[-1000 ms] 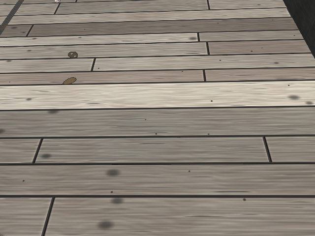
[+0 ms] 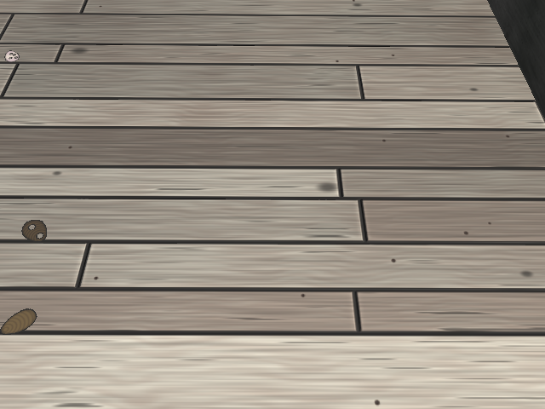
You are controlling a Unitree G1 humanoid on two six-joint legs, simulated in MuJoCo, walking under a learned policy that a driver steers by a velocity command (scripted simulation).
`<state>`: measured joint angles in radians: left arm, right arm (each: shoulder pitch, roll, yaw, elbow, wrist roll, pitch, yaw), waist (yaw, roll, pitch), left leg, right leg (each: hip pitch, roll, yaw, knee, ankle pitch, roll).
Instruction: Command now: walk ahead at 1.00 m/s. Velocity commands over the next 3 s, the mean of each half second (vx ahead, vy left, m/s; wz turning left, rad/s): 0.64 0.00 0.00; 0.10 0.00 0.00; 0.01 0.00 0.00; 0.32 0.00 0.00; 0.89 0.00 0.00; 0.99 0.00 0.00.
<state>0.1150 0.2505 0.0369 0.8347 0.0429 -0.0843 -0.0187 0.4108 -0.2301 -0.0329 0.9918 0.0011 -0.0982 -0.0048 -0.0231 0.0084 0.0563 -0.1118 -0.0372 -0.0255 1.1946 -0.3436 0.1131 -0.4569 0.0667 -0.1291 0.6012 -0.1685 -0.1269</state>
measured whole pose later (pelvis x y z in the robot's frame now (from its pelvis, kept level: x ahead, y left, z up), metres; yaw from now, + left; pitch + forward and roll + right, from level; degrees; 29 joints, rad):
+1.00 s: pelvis +0.54 +0.00 +0.02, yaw +0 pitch +1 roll +0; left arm 0.19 0.22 0.05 0.97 0.00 -0.02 0.04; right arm 0.18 -0.23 -0.01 0.98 -0.01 -0.02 -0.01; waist -0.01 0.01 0.00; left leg -0.25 -0.05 0.02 0.50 -0.27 0.04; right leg -0.29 -0.03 0.03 0.53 -0.25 0.03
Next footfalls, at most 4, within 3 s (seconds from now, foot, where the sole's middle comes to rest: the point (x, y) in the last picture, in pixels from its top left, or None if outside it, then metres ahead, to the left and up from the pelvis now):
0.36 left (242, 355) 0.58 0.09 -0.75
0.78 right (335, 347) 0.60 -0.14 -0.75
2.00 right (349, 321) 0.67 -0.19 -0.75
2.46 left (271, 191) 1.11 0.01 -0.75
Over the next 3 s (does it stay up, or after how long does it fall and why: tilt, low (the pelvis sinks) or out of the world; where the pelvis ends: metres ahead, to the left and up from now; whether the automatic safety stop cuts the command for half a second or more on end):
stays up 1.41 -0.08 -0.01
